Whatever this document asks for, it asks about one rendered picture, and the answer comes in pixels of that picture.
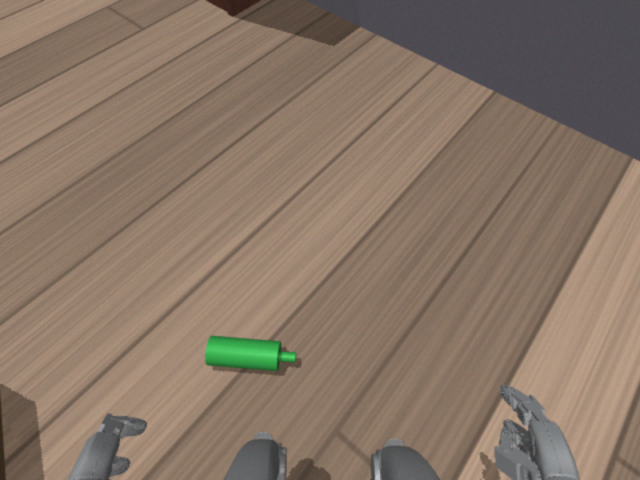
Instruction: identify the bookshelf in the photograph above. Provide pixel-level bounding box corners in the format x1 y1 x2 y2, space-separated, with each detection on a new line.
206 0 261 17

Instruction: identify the right robot hand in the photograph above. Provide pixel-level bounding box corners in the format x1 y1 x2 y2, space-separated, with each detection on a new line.
494 385 580 480

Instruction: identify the left robot hand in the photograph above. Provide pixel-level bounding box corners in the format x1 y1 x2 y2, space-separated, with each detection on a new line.
68 413 147 480

